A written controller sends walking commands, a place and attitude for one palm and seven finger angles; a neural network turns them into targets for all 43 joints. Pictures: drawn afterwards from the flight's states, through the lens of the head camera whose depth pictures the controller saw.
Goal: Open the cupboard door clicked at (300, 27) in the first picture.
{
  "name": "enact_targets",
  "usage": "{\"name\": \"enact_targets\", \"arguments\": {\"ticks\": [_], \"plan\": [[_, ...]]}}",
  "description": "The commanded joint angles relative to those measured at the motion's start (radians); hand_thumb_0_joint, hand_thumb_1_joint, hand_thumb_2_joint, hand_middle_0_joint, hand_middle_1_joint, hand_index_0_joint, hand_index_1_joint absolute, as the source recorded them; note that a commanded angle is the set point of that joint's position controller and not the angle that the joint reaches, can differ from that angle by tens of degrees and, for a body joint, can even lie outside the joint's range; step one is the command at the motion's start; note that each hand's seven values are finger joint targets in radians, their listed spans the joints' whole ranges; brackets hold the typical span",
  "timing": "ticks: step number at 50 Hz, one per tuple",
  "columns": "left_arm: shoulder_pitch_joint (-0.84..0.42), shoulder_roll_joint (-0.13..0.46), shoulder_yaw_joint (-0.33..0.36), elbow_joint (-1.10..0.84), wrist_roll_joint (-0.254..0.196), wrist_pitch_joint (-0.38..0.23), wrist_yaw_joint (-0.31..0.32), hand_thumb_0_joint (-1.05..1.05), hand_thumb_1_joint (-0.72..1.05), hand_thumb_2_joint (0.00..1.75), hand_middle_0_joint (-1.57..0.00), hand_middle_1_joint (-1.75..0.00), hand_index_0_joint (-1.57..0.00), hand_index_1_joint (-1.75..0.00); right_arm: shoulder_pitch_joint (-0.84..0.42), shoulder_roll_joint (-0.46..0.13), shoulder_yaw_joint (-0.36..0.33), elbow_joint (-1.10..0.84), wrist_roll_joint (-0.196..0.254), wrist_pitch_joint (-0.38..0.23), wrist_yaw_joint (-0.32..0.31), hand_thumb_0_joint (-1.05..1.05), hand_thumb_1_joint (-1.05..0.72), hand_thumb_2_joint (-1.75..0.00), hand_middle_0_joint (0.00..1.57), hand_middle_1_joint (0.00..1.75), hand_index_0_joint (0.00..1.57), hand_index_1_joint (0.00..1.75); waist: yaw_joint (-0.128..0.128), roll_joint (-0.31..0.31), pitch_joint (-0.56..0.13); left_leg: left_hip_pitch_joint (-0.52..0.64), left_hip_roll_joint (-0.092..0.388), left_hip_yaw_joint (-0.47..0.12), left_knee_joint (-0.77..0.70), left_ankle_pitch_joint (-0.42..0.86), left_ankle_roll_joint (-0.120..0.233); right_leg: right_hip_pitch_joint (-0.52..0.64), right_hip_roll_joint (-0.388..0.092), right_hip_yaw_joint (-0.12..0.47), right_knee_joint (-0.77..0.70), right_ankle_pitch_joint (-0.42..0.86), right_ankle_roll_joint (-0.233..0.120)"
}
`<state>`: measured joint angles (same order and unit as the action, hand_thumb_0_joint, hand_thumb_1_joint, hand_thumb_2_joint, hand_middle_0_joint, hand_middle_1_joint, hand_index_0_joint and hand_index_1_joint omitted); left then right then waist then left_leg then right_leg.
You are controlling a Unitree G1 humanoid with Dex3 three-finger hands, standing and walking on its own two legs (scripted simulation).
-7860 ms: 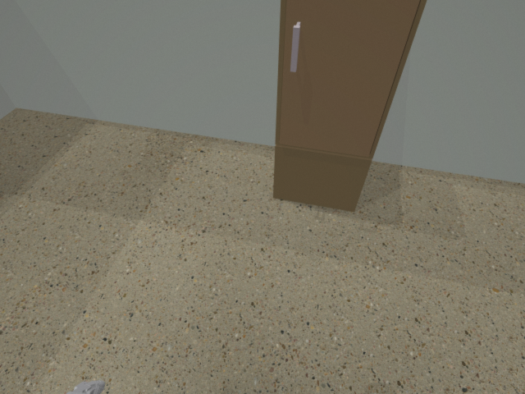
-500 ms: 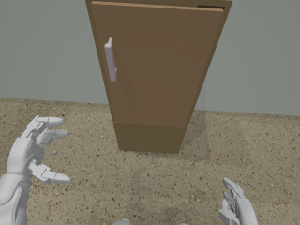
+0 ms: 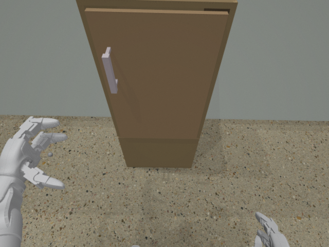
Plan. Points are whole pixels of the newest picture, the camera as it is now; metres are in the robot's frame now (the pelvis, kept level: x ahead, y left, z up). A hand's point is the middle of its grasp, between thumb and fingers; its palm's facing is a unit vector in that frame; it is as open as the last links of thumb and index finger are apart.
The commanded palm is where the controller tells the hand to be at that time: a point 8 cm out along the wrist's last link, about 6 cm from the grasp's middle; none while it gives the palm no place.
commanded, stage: raise the hand with hooked fingers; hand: left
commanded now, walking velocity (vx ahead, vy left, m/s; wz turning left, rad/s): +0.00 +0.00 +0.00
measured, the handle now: (111, 71) +0.60 +0.20 +0.07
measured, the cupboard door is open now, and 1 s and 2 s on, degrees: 0 0 0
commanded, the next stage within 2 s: move the hooked fingers beside the handle in 0.28 s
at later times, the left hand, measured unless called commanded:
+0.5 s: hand (54, 153) +0.29 +0.26 +0.08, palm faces +0.06 -1.00 -0.03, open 14.0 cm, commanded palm +0.28 +0.31 +0.08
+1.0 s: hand (67, 124) +0.38 +0.26 +0.08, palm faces +0.04 -1.00 -0.02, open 14.0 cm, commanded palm +0.36 +0.31 +0.07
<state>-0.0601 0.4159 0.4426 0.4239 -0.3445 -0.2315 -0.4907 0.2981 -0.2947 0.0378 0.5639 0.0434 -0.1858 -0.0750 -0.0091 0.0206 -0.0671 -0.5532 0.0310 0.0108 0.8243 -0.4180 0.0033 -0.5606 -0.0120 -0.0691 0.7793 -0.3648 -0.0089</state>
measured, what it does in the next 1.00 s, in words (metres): stands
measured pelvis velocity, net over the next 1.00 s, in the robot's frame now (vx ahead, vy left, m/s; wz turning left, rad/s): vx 0.00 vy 0.00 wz -0.02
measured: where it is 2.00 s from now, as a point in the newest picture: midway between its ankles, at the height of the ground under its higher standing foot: outside the picture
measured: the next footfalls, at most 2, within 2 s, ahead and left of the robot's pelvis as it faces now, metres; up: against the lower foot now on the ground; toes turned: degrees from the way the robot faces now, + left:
none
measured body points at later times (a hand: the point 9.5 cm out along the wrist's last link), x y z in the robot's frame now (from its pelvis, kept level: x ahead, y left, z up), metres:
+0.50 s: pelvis +0.00 -0.01 +0.00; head +0.04 -0.01 +0.45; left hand +0.29 +0.32 +0.08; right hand +0.16 -0.25 -0.08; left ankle +0.00 +0.11 -0.71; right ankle +0.01 -0.12 -0.71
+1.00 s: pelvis +0.00 +0.00 -0.01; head +0.06 +0.01 +0.44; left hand +0.37 +0.32 +0.08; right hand +0.09 -0.27 -0.11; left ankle +0.00 +0.11 -0.70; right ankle +0.01 -0.12 -0.70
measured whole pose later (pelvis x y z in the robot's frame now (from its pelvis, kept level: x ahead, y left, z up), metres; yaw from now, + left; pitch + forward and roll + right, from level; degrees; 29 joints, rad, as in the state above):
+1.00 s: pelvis +0.00 +0.00 -0.01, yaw -1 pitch +12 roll -1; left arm -0.42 0.47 0.46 0.78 -0.26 -0.32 -0.46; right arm 0.35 -0.29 0.04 0.60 0.04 -0.10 -0.07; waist -0.05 0.01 -0.07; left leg -0.64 0.04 0.02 0.86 -0.42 0.00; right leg -0.65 0.00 -0.06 0.81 -0.36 -0.01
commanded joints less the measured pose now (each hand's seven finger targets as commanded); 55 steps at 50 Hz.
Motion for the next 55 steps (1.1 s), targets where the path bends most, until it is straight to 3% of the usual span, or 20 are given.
{"name": "enact_targets", "arguments": {"ticks": [1,4,5,9,13,16,19,22,24,27,33,37,40,43,47,48,51,52,54,55], "plan": [[-0.189,0.265,0.111,-0.225,-0.029,-0.094,0.028,0.0,-0.5,0.3,-0.3,-1.2,-0.3,-1.2,-0.044,-0.119,-0.058,-0.142,-0.004,-0.052,-0.009,0.0,-0.9,-0.9,0.2,0.3,0.2,0.3,0.021,0.067,-0.247,0.089,-0.038,-0.016,-0.12,0.278,0.013,0.167,0.03,0.034,-0.09,0.23,-0.013],[-0.202,0.266,0.108,-0.215,-0.023,-0.102,0.032,0.0,-0.5,0.3,-0.3,-1.2,-0.3,-1.2,-0.043,-0.119,-0.057,-0.136,-0.005,-0.049,-0.011,0.0,-0.9,-0.9,0.2,0.3,0.2,0.3,0.016,0.059,-0.237,0.086,-0.037,-0.014,-0.12,0.277,0.015,0.173,0.029,0.039,-0.09,0.24,-0.012],[-0.199,0.258,0.098,-0.204,-0.02,-0.099,0.029,0.0,-0.5,0.3,-0.3,-1.2,-0.3,-1.2,-0.045,-0.118,-0.056,-0.136,-0.003,-0.048,-0.012,0.0,-0.9,-0.9,0.2,0.3,0.2,0.3,0.018,0.082,-0.233,0.083,-0.038,-0.011,-0.121,0.268,0.013,0.168,0.027,0.039,-0.091,0.23,-0.013],[-0.21,0.245,0.081,-0.192,-0.025,-0.09,0.014,0.0,-0.5,0.3,-0.3,-1.2,-0.3,-1.2,-0.049,-0.117,-0.055,-0.134,-0.001,-0.048,-0.016,0.0,-0.9,-0.9,0.2,0.3,0.2,0.3,0.008,0.036,-0.219,0.07,-0.038,-0.011,-0.119,0.248,0.018,0.173,0.025,0.05,-0.106,0.222,-0.007],[-0.227,0.257,0.089,-0.204,-0.029,-0.093,0.007,0.0,-0.5,0.3,-0.3,-1.2,-0.3,-1.2,-0.054,-0.116,-0.053,-0.136,-0.002,-0.05,-0.019,0.0,-0.9,-0.9,0.2,0.3,0.2,0.3,0.013,0.053,-0.241,0.077,-0.038,-0.011,-0.115,0.255,0.017,0.185,0.024,0.054,-0.1,0.23,-0.01],[-0.209,0.241,0.083,-0.163,-0.029,-0.088,0.007,0.0,-0.5,0.3,-0.3,-1.2,-0.3,-1.2,-0.053,-0.116,-0.052,-0.135,0.0,-0.05,-0.02,0.0,-0.9,-0.9,0.2,0.3,0.2,0.3,0.011,0.012,-0.219,0.059,-0.038,-0.011,-0.115,0.234,0.018,0.172,0.023,0.054,-0.107,0.208,-0.005],[-0.229,0.246,0.08,-0.178,-0.027,-0.092,0.003,0.0,-0.5,0.3,-0.3,-1.2,-0.3,-1.2,-0.057,-0.114,-0.05,-0.134,0.0,-0.051,-0.019,0.0,-0.9,-0.9,0.2,0.3,0.2,0.3,0.012,0.039,-0.226,0.068,-0.039,-0.012,-0.112,0.245,0.017,0.178,0.023,0.056,-0.1,0.221,-0.009],[-0.377,0.233,0.036,-0.168,-0.015,-0.095,0.011,0.0,-0.5,0.3,-0.3,-1.2,-0.3,-1.2,-0.048,-0.118,-0.048,-0.117,-0.001,-0.051,-0.028,0.0,-0.9,-0.9,0.2,0.3,0.2,0.3,-0.021,0.042,-0.199,0.072,-0.036,-0.017,-0.106,0.215,0.017,0.125,0.028,0.054,-0.101,0.184,-0.009],[-0.411,0.264,0.06,-0.095,-0.004,-0.089,0.018,0.0,-0.5,0.3,-0.3,-1.2,-0.3,-1.2,-0.039,-0.122,-0.048,-0.103,-0.001,-0.045,-0.032,0.0,-0.9,-0.9,0.2,0.3,0.2,0.3,-0.021,0.012,-0.211,0.045,-0.037,-0.016,-0.102,0.191,0.017,0.135,0.021,0.067,-0.107,0.158,-0.004],[-0.502,0.288,0.052,-0.046,0.013,-0.094,0.016,0.0,-0.5,0.3,-0.3,-1.2,-0.3,-1.2,-0.033,-0.125,-0.045,-0.094,-0.002,-0.037,-0.035,0.0,-0.9,-0.9,0.2,0.3,0.2,0.3,-0.025,0.041,-0.227,0.044,-0.036,-0.018,-0.095,0.189,0.017,0.132,0.02,0.073,-0.098,0.154,-0.009],[-0.512,0.311,0.069,0.018,0.03,-0.114,0.015,0.0,-0.5,0.3,-0.3,-1.2,-0.3,-1.2,-0.006,-0.123,-0.05,-0.098,-0.005,-0.019,-0.021,0.0,-0.9,-0.9,0.2,0.3,0.2,0.3,0.0,0.082,-0.325,0.072,-0.036,-0.018,-0.089,0.288,0.013,0.169,0.025,0.056,-0.06,0.272,-0.015],[-0.536,0.322,0.081,0.11,0.028,-0.101,0.021,0.0,-0.5,0.3,-0.3,-1.2,-0.3,-1.2,0.016,-0.135,-0.053,-0.095,-0.005,0.005,-0.014,0.0,-0.9,-0.9,0.2,0.3,0.2,0.3,-0.01,0.013,-0.279,0.019,-0.034,-0.015,-0.089,0.276,0.015,0.157,0.029,0.054,-0.06,0.274,-0.011],[-0.577,0.319,0.068,0.099,0.045,-0.11,0.027,0.0,-0.5,0.3,-0.3,-1.2,-0.3,-1.2,0.031,-0.133,-0.059,-0.1,-0.005,0.018,-0.008,0.0,-0.9,-0.9,0.2,0.3,0.2,0.3,-0.016,0.06,-0.307,0.039,-0.032,-0.009,-0.089,0.288,0.015,0.139,0.029,0.052,-0.055,0.284,-0.009],[-0.618,0.354,0.095,0.116,0.049,-0.131,0.033,0.0,-0.5,0.3,-0.3,-1.2,-0.3,-1.2,0.051,-0.139,-0.065,-0.09,-0.008,0.033,-0.007,0.0,-0.9,-0.9,0.2,0.3,0.2,0.3,-0.022,0.044,-0.33,0.03,-0.03,-0.008,-0.081,0.293,0.016,0.149,0.035,0.056,-0.049,0.29,-0.009],[-0.698,0.323,0.053,0.136,0.059,-0.154,0.033,0.0,-0.5,0.3,-0.3,-1.2,-0.3,-1.2,0.068,-0.137,-0.066,-0.078,-0.01,0.047,-0.006,0.0,-0.9,-0.9,0.2,0.3,0.2,0.3,-0.04,0.081,-0.333,0.054,-0.028,-0.013,-0.075,0.317,0.018,0.114,0.04,0.05,-0.041,0.298,-0.014],[-0.695,0.355,0.082,0.153,0.063,-0.156,0.036,0.0,-0.5,0.3,-0.3,-1.2,-0.3,-1.2,0.078,-0.141,-0.069,-0.071,-0.011,0.051,-0.005,0.0,-0.9,-0.9,0.2,0.3,0.2,0.3,-0.034,0.064,-0.348,0.05,-0.025,-0.017,-0.075,0.323,0.017,0.119,0.039,0.05,-0.04,0.303,-0.012],[-0.76,0.351,0.064,0.234,0.076,-0.151,0.039,0.0,-0.5,0.3,-0.3,-1.2,-0.3,-1.2,0.089,-0.145,-0.066,-0.055,-0.011,0.066,-0.006,0.0,-0.9,-0.9,0.2,0.3,0.2,0.3,-0.056,0.048,-0.314,0.017,-0.024,-0.014,-0.073,0.269,0.018,0.084,0.037,0.048,-0.046,0.257,-0.007],[-0.796,0.382,0.083,0.251,0.078,-0.157,0.041,0.0,-0.5,0.3,-0.3,-1.2,-0.3,-1.2,0.095,-0.15,-0.066,-0.05,-0.012,0.071,-0.008,0.0,-0.9,-0.9,0.2,0.3,0.2,0.3,-0.055,0.041,-0.31,0.006,-0.024,-0.018,-0.068,0.27,0.019,0.088,0.039,0.051,-0.042,0.258,-0.011],[-0.837,0.36,0.049,0.272,0.096,-0.163,0.042,0.0,-0.5,0.3,-0.3,-1.2,-0.3,-1.2,0.1,-0.145,-0.065,-0.051,-0.013,0.078,-0.005,0.0,-0.9,-0.9,0.2,0.3,0.2,0.3,-0.063,0.086,-0.337,0.028,-0.024,-0.017,-0.065,0.271,0.018,0.062,0.039,0.049,-0.036,0.249,-0.011],[-0.855,0.393,0.074,0.291,0.101,-0.168,0.048,0.0,-0.5,0.3,-0.3,-1.2,-0.3,-1.2,0.108,-0.149,-0.067,-0.044,-0.015,0.082,-0.005,0.0,-0.9,-0.9,0.2,0.3,0.2,0.3,-0.061,0.071,-0.342,0.02,-0.021,-0.02,-0.059,0.277,0.018,0.063,0.038,0.048,-0.032,0.255,-0.011]]}}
